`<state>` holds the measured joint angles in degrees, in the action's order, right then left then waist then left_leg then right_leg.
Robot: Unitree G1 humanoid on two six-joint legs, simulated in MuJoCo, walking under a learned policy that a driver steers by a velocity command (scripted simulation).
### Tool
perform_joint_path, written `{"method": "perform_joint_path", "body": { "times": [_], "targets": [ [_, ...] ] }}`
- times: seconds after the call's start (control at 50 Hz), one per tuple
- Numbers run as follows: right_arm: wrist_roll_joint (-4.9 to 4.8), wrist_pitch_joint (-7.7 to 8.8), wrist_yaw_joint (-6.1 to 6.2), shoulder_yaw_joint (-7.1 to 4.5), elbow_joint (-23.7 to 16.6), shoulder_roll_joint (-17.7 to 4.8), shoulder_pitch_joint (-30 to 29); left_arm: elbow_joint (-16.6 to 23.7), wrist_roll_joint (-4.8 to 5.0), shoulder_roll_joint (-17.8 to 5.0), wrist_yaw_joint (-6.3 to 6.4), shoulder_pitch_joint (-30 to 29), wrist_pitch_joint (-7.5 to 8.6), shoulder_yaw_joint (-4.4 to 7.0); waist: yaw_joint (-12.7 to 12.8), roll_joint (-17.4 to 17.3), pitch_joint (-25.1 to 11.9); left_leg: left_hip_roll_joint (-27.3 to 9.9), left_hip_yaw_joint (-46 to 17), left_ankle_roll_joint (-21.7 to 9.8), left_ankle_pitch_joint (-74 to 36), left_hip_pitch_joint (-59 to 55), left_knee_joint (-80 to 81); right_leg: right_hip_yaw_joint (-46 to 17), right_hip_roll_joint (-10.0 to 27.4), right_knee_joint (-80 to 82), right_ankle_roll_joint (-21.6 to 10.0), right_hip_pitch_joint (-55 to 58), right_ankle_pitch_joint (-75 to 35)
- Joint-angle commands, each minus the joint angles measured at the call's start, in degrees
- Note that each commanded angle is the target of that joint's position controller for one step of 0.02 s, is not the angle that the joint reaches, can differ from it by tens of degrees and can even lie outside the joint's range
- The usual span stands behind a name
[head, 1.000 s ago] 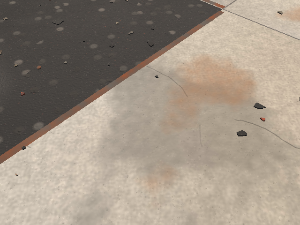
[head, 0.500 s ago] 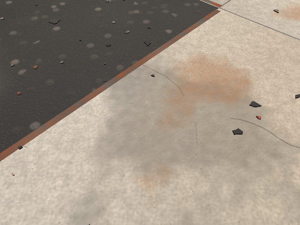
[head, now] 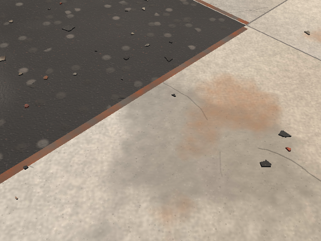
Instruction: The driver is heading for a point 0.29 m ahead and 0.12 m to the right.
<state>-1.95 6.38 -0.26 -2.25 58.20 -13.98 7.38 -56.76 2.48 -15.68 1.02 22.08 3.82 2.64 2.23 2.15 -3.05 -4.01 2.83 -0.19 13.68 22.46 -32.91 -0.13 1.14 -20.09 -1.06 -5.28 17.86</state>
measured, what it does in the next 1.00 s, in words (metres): walks ahead, turning right: left foot, then right foot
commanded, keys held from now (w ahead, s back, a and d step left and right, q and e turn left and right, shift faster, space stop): w+e+shift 0.24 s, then shift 0.76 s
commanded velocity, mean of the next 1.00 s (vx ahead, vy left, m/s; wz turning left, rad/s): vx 0.41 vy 0.00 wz -0.27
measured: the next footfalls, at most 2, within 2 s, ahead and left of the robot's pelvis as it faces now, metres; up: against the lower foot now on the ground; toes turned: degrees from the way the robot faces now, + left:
left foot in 0.04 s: +0.08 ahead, +0.14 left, +0.00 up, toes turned +2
right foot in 0.48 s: +0.44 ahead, -0.11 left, +0.00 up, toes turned -16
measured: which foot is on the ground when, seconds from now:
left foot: up 0.00-0.02, down 0.04-0.46, up 0.48-0.86, down 0.88-1.00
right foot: down 0.00-0.04, up 0.06-0.46, down 0.48-1.00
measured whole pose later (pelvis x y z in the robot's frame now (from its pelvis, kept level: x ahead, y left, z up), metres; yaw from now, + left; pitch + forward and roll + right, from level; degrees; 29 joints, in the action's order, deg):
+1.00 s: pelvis +0.39 +0.01 -0.01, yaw -17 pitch +0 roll -1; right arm 1.0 1.1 2.2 -2.1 53.9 -12.6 12.7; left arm -52.4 -0.8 -12.3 0.7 8.9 0.9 1.5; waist 0.6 0.7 0.3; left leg -2.7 -1.0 1.8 14.6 16.6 -31.0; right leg 0.8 -2.7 -27.7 -1.8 -16.6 11.2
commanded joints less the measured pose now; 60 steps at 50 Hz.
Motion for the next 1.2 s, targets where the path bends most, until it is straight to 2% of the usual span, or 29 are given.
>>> {"method": "perform_joint_path", "body": {
  "times": [0.02, 0.04, 0.06, 0.08, 0.12, 0.16, 0.22, 0.28, 0.36, 0.4, 0.44, 0.46, 0.48, 0.5, 0.52, 0.54, 0.56, 0.58, 0.6, 0.64, 0.7, 0.8, 0.86, 0.88, 0.9, 0.92, 0.96, 1.04, 1.2],
  "targets": [
    [-0.8, 1.11, 0.44, -2.36, 1.6, -6.7, 14.4, 6.2, -0.55, -5.1, -0.32, -7.0, 0.75, 0.39, -11.0, -0.3, 4.5, 1.4, -0.7, -1.2, -0.2, -25.2, 4.7, -9.3, 7.9, -3.5, -7.9, -25.4, 7.0],
    [0.1, 1.35, 0.92, -4.08, 3.2, -12.7, 24.8, 8.9, -2.14, 1.0, -1.04, -10.7, 1.4, -1.32, -15.3, -12.8, -0.2, -10.3, -16.2, -3.5, 11.7, -35.0, 10.4, -2.2, 1.6, -28.5, -4.2, -34.6, 2.7],
    [2.02, 1.97, 0.35, -4.19, 2.1, -15.3, 26.8, 12.0, -0.14, 3.5, -1.14, -8.9, 2.86, -1.72, -12.4, -20.2, -3.6, -20.6, -41.4, -9.7, 31.3, -40.2, 19.1, -4.5, -3.8, -45.7, -4.0, -47.9, 8.8],
    [2.41, 2.76, -0.06, -2.95, 0.7, -11.5, 20.8, 12.9, 1.7, -0.2, -1.28, -9.8, 3.48, -1.18, -10.3, -14.9, -0.7, -22.6, -45.0, -10.9, 39.7, -35.8, 21.4, -9.5, 0.5, -56.0, -5.4, -54.4, 5.3],
    [1.39, 3.02, -0.74, -1.23, -1.6, -6.3, 12.6, 13.4, 0.59, -2.0, -1.58, -9.6, 2.91, -0.71, -6.5, -9.0, 3.5, -18.4, -28.8, -6.8, 24.2, -29.2, 20.6, -9.6, 4.6, -59.0, -5.9, -55.9, -5.5],
    [2.39, 2.37, -1.0, -0.35, -1.9, -3.7, 9.0, 13.0, 0.19, -2.1, -2.12, -7.8, 1.11, 0.09, -3.3, -9.3, 5.7, -13.6, -14.5, -3.1, 10.9, -21.2, 22.1, -9.0, 7.5, -55.4, -4.8, -49.6, -11.3],
    [3.46, 2.3, -0.34, -0.33, -1.7, -3.9, 10.6, 13.4, 0.61, -1.4, -2.74, -8.3, -1.26, 0.77, -3.1, -7.3, 8.0, -10.4, -2.3, -1.7, -0.2, -16.4, 24.7, -6.9, 7.2, -54.9, -3.0, -47.0, -17.5],
    [4.06, 1.82, 1.12, 0.31, -1.6, -3.1, 12.4, 16.2, -0.31, -0.1, -2.71, -14.8, -1.24, 0.74, -3.7, -4.6, 13.6, -6.9, 6.0, -1.7, -14.7, -11.3, 26.9, -3.4, 4.3, -42.9, -2.1, -43.9, -22.7],
    [2.61, 0.38, 3.11, -0.06, -1.3, -7.5, 18.1, 20.0, -1.6, 3.4, -5.1, -23.4, 0.47, -0.55, -5.4, -3.4, 13.0, -8.0, 10.7, -1.8, -39.4, -15.4, 23.7, 5.8, 0.2, -21.3, -2.8, -32.4, -26.2],
    [1.75, -0.71, 3.76, -0.84, -1.1, -10.7, 19.2, 20.7, -1.8, 1.7, -5.96, -22.6, 0.73, 0.03, -3.3, -6.8, 10.1, -10.2, 10.6, -2.5, -57.7, -23.5, 17.6, 7.4, -3.0, -17.5, -4.6, -28.9, -21.6],
    [1.73, -1.83, 4.07, -1.43, -1.7, -11.8, 17.3, 18.3, -1.97, -2.6, -5.92, -12.7, 0.61, 1.76, 2.8, -10.5, 3.8, -11.6, 9.4, -3.3, -67.9, -28.9, 5.6, 6.5, -5.3, -15.3, -7.2, -20.0, -17.6],
    [1.88, -2.24, 3.62, -1.55, -2.7, -11.7, 14.7, 15.5, -2.07, -5.6, -5.39, -4.2, 0.47, 3.11, 7.2, -10.5, -0.6, -10.4, 9.1, -3.0, -65.5, -28.7, -4.5, 4.7, -5.5, -9.6, -9.2, -10.7, -21.7],
    [1.66, -2.04, 3.18, -1.43, -4.0, -10.8, 13.7, 13.6, -2.77, -8.4, -4.17, 0.9, 0.09, 4.02, 9.8, -7.4, -3.9, -6.6, 9.4, -1.1, -50.2, -20.7, -18.3, -0.8, -1.9, -4.9, -10.3, 2.2, -35.6],
    [4.34, -1.32, 1.76, 0.65, -5.0, -1.5, 22.6, 12.8, -4.6, -12.9, -2.92, -0.3, -0.43, 3.89, 0.6, 11.8, -11.6, 3.5, 7.3, 1.7, 22.1, 4.0, -42.8, -17.4, 12.9, -18.8, -17.6, 26.6, -72.6],
    [1.17, 0.2, 0.27, 1.14, -2.3, -2.9, 29.8, 13.5, -5.13, -10.0, -2.97, 1.8, 0.08, 2.89, 1.5, 6.3, -28.2, 6.5, -10.4, 1.2, 28.7, 7.5, -53.4, -35.4, 22.9, -13.9, -27.4, 32.4, -69.6],
    [-0.67, 0.32, 0.06, -0.34, -3.9, -6.9, 21.5, 13.7, -4.23, -8.0, -3.07, -1.1, -0.23, 2.81, 3.3, 0.7, -23.1, 3.8, -11.5, 1.0, 24.1, 7.0, -52.8, -29.2, 19.2, -7.9, -24.9, 23.2, -61.4],
    [-0.53, -0.01, 0.6, -0.19, -6.7, -5.8, 15.5, 13.6, -2.43, -6.4, -3.1, -7.5, -0.12, 2.26, 0.8, -2.1, -11.1, 1.5, -8.3, 1.2, 19.0, 10.7, -47.3, -22.5, 16.5, -4.4, -21.3, 12.5, -52.0],
    [0.46, -0.64, 1.55, -0.53, -6.6, -6.0, 12.7, 14.1, -1.98, -4.3, -2.94, -11.4, 0.16, 1.53, -0.8, -6.0, -5.4, -0.3, -7.3, 1.8, 16.2, 10.0, -43.9, -19.1, 14.6, -1.2, -19.0, 3.2, -46.9],
    [1.05, -1.77, 2.15, -0.91, -6.4, -6.0, 13.9, 14.1, -2.49, -3.4, -2.87, -13.6, 0.43, 1.23, -2.9, -6.2, -3.4, -1.6, -7.5, 2.1, 13.6, 5.4, -41.3, -16.0, 13.3, 1.1, -18.0, -4.3, -44.8],
    [1.6, -3.79, 2.84, -0.98, -6.3, -4.3, 16.4, 13.2, -3.79, -3.6, -3.29, -14.9, 0.83, 1.2, -5.2, -3.2, -2.3, -2.1, -7.1, 2.8, 11.4, -1.6, -35.4, -11.8, 11.3, 4.3, -17.4, -13.6, -42.7],
    [2.1, -4.81, 3.78, -0.78, -7.3, -3.7, 14.3, 11.5, -4.51, -3.8, -2.49, -15.5, 0.9, 1.11, -5.7, 1.3, -3.1, -2.2, -5.9, 3.7, 8.5, -4.4, -21.7, -6.4, 9.0, 4.5, -16.1, -16.3, -43.4],
    [1.68, -6.21, 3.77, -1.09, -8.2, -5.4, 7.9, 9.8, -3.87, -4.6, -1.08, -15.1, -1.17, 1.04, -3.2, 3.6, -2.6, -1.0, -4.7, 3.5, 0.0, -7.9, -8.2, -7.8, 8.0, 7.2, -12.8, -16.6, -9.3],
    [2.95, -5.92, 3.32, -1.19, -7.8, -5.1, 7.4, 8.5, -3.03, -1.9, -0.86, -14.7, -1.82, -0.1, -4.2, 2.3, 0.7, 0.3, -3.4, 1.4, -4.4, -13.3, 4.7, -8.2, 5.3, 4.6, -7.8, -18.6, 5.8],
    [3.56, -5.65, 3.27, -1.37, -8.2, -6.7, 7.4, 7.7, -3.28, -0.7, -0.86, -12.7, -1.74, -0.58, -3.6, -0.1, 1.6, -3.2, -7.4, 0.0, -7.9, -14.6, 8.2, -7.7, 3.5, 2.0, -4.9, -19.3, 7.7],
    [3.2, -5.57, 3.4, -2.23, -8.6, -11.2, 5.7, 7.2, -3.44, -1.2, -0.82, -9.3, -1.59, -0.15, 0.2, -6.7, 3.1, -6.1, -10.2, -2.3, -7.2, -11.6, 8.6, -3.9, -0.8, -1.1, -2.6, -19.3, 7.0],
    [3.02, -5.38, 2.96, -2.01, -7.5, -8.8, 4.8, 7.1, -3.42, -0.4, -0.53, -9.9, -1.81, -0.3, 0.6, -11.3, 2.9, -5.1, -10.4, -3.2, 5.0, -4.0, 11.5, -0.8, -2.2, -2.9, -1.3, -12.2, 1.7],
    [3.15, -4.62, 2.4, -1.13, -7.2, -5.1, 3.1, 6.7, -3.16, -1.9, -0.08, -12.3, -2.55, 0.1, -0.2, -9.7, 4.2, -2.4, -8.5, -1.0, 10.1, 0.3, 13.4, -1.3, -1.2, -4.8, -1.2, -7.1, -3.6],
    [2.36, -3.44, 2.34, -1.2, -5.5, -5.3, 5.3, 4.8, -3.07, -2.3, 0.07, -12.2, -2.95, 0.32, -1.3, -5.7, 2.3, -0.7, -6.5, -0.4, -2.8, -5.8, 9.7, -2.4, 0.1, -4.9, -2.2, -7.4, -9.7],
    [2.09, -4.16, 2.48, -1.12, -3.3, -4.6, 6.4, 1.1, -2.48, -2.0, 0.6, -12.5, -3.46, 0.53, -2.1, -2.6, 1.2, 0.5, -5.3, -1.5, -11.5, -9.3, 7.5, -2.1, 0.4, -6.2, -1.3, -5.3, -16.3]
  ]
}}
